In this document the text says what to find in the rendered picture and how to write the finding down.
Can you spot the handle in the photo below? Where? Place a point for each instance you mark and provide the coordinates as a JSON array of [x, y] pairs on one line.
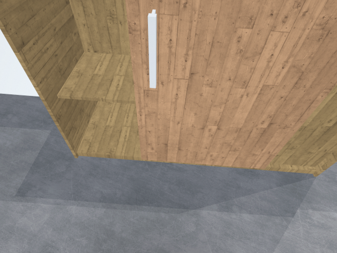
[[152, 33]]

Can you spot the wardrobe door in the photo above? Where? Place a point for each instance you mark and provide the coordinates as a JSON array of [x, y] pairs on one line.
[[235, 79], [316, 139]]

